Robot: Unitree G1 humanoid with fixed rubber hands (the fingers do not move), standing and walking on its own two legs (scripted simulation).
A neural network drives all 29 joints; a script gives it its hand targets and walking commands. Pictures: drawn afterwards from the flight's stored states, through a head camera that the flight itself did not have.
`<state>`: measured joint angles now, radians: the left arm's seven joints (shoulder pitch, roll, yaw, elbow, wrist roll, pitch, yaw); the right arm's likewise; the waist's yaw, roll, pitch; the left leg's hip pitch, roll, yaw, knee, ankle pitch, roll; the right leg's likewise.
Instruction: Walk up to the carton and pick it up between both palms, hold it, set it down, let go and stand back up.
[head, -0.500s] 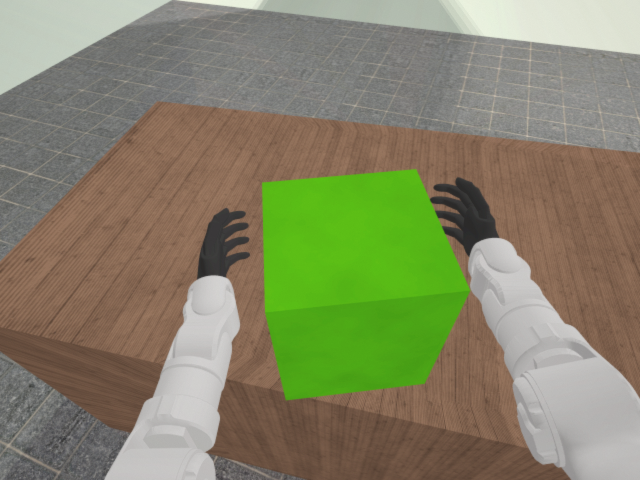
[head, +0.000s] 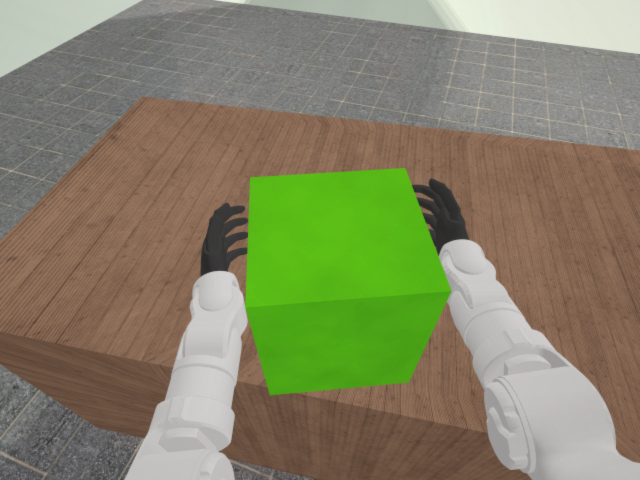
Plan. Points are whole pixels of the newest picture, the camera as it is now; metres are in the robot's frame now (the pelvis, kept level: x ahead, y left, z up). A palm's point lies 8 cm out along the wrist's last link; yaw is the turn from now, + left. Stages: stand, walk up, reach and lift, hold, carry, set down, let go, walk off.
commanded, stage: reach and lift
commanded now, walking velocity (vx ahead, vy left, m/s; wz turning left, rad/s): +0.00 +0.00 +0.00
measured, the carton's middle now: (334, 286) +0.39 +0.05 +0.01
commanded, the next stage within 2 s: none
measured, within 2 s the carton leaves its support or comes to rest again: leaves its support in 1.30 s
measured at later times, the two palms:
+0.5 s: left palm (218, 271) +0.34 +0.19 +0.08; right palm (455, 247) +0.42 -0.10 +0.09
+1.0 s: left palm (216, 271) +0.34 +0.19 +0.08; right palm (452, 248) +0.42 -0.10 +0.09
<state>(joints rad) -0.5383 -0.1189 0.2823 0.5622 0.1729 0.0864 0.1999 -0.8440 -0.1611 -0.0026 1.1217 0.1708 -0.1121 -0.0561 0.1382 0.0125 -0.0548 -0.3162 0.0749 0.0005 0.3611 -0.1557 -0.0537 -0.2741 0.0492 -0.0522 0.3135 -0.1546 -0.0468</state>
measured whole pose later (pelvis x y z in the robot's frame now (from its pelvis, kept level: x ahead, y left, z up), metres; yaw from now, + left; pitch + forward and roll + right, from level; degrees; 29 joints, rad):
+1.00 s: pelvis +0.01 +0.01 +0.00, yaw +0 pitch +3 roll +0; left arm -0.48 -0.20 0.40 0.49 0.37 0.10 0.10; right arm -0.75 -0.06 -0.27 1.08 -0.14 -0.18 0.01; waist 0.10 -0.01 -0.04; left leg -0.21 0.06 0.01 0.28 -0.13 -0.04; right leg -0.17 0.03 -0.05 0.25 -0.14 -0.04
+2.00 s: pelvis -0.01 +0.02 +0.00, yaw +2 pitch -5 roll +0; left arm -0.59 -0.08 0.29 0.34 0.33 0.45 0.05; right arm -0.77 -0.07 -0.11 0.88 0.06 0.09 -0.11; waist -0.02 -0.05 0.00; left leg -0.07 0.02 -0.01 0.29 -0.13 -0.02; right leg -0.03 0.00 -0.07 0.26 -0.15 -0.01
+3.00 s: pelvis -0.01 +0.03 +0.00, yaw +3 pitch -9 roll -1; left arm -0.69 -0.03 0.33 0.22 0.37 0.67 -0.07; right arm -0.82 -0.07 -0.05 0.73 0.18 0.28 -0.20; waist -0.09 -0.06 0.00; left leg -0.01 0.01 -0.01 0.32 -0.16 0.00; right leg 0.06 -0.01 -0.07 0.26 -0.16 0.01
